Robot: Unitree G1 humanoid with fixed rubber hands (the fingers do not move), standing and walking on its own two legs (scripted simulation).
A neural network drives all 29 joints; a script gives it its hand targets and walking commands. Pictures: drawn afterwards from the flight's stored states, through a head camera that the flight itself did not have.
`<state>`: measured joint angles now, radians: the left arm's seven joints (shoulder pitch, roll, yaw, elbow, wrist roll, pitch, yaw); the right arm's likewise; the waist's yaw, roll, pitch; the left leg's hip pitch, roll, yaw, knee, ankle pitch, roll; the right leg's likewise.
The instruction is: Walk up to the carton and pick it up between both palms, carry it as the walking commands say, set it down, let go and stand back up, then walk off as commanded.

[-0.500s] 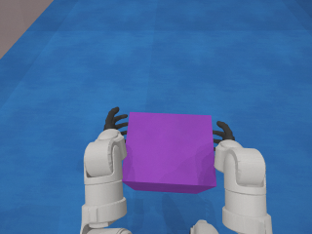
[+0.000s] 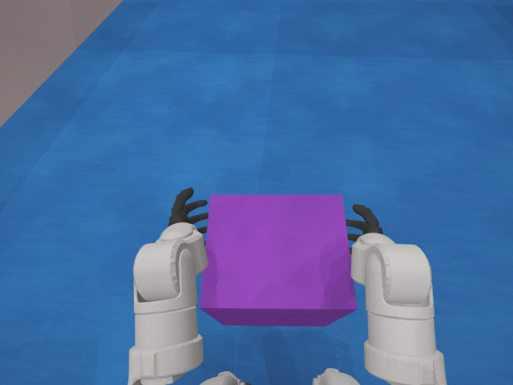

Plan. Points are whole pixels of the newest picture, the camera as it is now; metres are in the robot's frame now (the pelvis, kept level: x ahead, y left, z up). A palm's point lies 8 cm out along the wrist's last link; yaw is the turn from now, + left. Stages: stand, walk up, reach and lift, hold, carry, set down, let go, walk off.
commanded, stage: carry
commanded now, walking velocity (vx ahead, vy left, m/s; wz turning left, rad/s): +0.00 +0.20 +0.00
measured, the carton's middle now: (274, 268) +0.31 +0.00 -0.01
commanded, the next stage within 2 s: none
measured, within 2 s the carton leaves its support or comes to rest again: neither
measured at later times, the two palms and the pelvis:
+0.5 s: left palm (86, 313) +0.21 +0.23 +0.09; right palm (307, 334) +0.18 -0.03 +0.08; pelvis -0.11 +0.10 +0.01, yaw +1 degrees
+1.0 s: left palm (35, 377) +0.14 +0.25 +0.11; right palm out of the picture +0.09 -0.01 +0.12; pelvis -0.19 +0.15 +0.02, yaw -10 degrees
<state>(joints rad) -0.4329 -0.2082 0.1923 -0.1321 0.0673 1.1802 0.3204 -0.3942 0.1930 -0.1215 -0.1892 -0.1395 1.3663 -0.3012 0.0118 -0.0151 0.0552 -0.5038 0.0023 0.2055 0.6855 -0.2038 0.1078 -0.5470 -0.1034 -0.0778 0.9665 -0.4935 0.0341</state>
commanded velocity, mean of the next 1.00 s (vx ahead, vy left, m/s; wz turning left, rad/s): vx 0.07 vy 0.00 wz -0.28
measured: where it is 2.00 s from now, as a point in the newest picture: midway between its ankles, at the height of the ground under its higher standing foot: outside the picture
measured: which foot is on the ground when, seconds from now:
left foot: down 0.00-0.10, up 0.12-0.40, down 0.42-1.00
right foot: up 0.00-0.04, down 0.06-0.46, up 0.48-0.58, down 0.60-0.72, up 0.74-1.00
